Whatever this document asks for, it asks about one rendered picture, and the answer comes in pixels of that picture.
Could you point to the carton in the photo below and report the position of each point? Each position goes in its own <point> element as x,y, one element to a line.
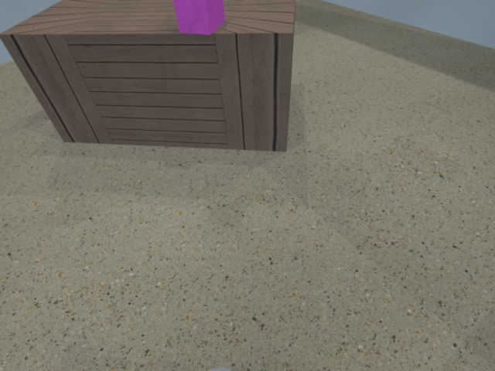
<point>199,16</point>

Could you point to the pedestal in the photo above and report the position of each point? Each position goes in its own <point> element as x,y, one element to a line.
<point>119,72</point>

